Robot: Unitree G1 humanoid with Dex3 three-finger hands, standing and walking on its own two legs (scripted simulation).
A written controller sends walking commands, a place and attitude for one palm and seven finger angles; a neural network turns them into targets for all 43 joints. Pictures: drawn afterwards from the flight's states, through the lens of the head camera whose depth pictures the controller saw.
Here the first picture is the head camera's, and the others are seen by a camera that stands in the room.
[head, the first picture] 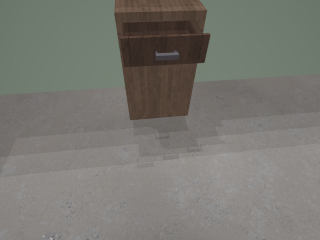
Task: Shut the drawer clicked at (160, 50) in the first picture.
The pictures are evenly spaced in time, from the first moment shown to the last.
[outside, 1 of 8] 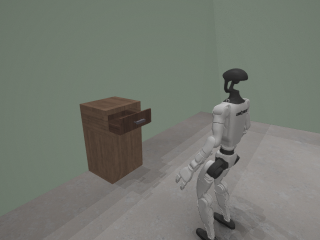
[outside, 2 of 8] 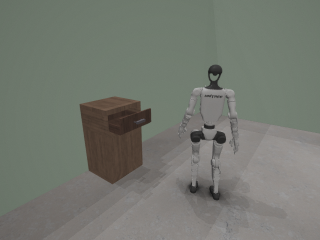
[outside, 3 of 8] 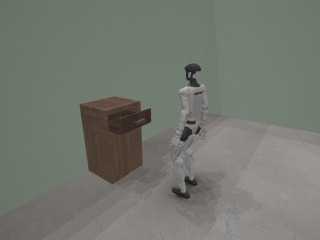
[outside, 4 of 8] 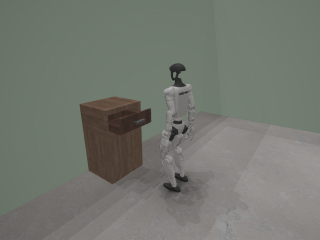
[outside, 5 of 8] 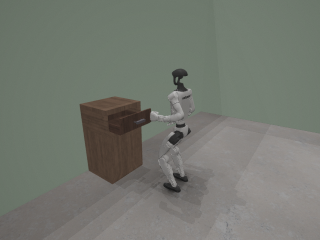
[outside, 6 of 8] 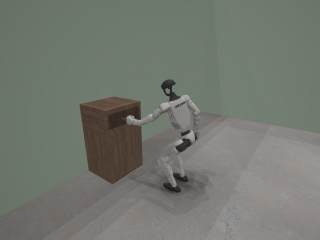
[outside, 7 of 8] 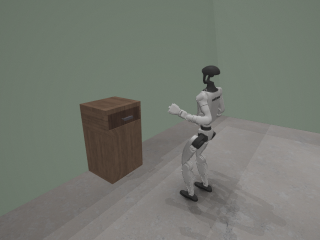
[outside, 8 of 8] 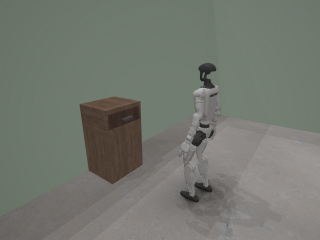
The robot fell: no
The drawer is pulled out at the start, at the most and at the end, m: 0.18 0.18 0.00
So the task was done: yes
